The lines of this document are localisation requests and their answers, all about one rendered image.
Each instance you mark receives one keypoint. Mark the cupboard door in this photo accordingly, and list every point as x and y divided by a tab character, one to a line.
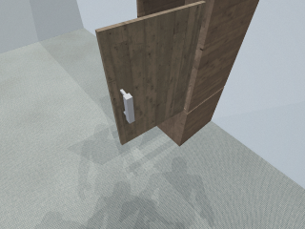
151	58

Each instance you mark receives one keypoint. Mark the handle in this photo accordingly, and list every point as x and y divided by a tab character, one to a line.
128	105

